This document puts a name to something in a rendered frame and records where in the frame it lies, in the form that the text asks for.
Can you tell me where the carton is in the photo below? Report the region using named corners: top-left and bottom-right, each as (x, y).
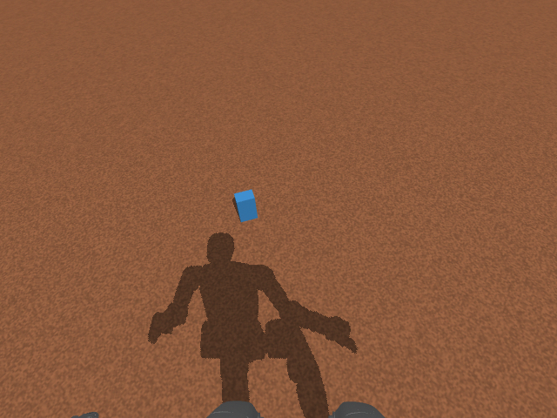
top-left (234, 190), bottom-right (258, 222)

